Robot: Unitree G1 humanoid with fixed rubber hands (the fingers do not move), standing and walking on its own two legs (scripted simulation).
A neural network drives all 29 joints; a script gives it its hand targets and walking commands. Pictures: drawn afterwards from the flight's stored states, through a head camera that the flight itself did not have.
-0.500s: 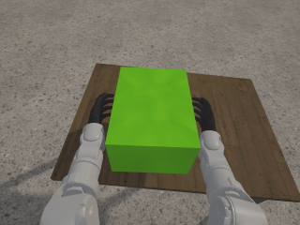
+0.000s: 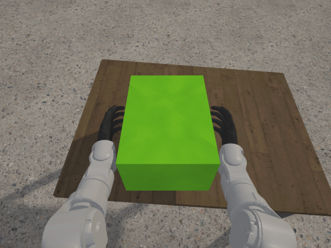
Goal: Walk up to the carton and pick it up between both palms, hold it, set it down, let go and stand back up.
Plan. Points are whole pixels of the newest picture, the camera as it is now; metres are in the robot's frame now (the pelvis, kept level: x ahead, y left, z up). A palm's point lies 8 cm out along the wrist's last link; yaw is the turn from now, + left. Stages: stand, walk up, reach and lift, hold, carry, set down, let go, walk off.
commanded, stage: set down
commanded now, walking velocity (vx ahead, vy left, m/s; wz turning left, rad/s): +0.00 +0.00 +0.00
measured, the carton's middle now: (167, 129) +0.43 +0.00 -0.02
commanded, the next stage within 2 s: none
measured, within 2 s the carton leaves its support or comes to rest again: rests again in 0.60 s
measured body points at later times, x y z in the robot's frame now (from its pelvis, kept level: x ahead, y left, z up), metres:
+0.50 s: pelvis +0.00 +0.00 -0.01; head +0.13 +0.00 +0.42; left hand +0.42 +0.16 -0.03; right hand +0.42 -0.15 -0.03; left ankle -0.02 +0.14 -0.75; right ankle -0.02 -0.11 -0.75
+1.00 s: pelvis -0.01 +0.00 -0.02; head +0.14 +0.00 +0.40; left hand +0.42 +0.16 -0.04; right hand +0.42 -0.15 -0.04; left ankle -0.02 +0.13 -0.75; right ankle -0.02 -0.11 -0.75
